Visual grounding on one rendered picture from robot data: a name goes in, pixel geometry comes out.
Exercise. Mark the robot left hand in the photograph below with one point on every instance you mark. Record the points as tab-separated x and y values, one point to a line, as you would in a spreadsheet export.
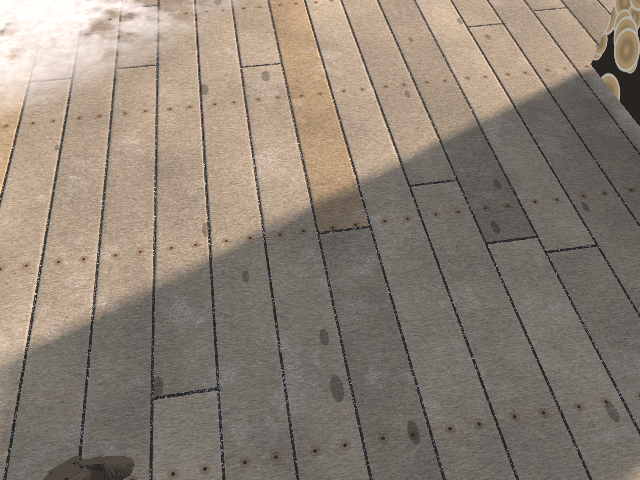
97	468

